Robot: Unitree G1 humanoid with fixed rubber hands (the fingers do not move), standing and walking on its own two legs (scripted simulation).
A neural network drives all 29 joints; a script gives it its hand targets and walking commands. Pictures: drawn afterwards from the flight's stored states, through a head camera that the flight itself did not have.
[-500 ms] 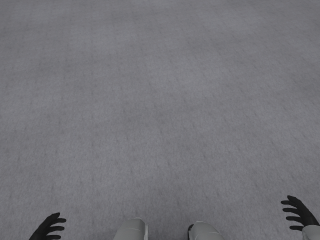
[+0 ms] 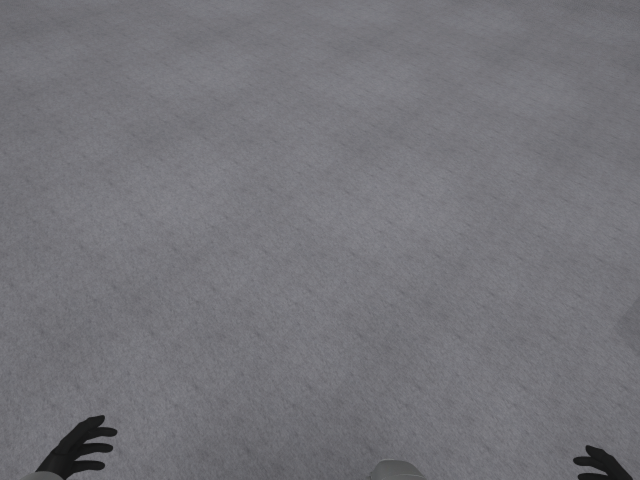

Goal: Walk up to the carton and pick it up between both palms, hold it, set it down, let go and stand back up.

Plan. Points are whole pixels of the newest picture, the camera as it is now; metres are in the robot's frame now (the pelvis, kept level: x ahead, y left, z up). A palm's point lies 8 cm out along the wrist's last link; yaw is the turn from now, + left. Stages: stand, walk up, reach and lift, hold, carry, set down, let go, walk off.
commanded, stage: walk up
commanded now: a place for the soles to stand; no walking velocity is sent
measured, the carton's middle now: out of the picture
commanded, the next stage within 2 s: none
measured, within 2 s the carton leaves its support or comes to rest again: neither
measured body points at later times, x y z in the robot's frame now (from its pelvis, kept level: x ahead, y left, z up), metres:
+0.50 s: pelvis +0.08 -0.06 +0.01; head +0.11 -0.02 +0.46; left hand +0.36 +0.16 -0.10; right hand -0.03 -0.41 -0.03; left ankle +0.15 +0.01 -0.74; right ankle +0.05 -0.22 -0.68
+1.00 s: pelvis +0.15 -0.22 +0.00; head +0.17 -0.24 +0.45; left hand +0.48 -0.09 -0.09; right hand -0.05 -0.50 -0.10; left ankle +0.23 -0.10 -0.68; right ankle +0.09 -0.32 -0.74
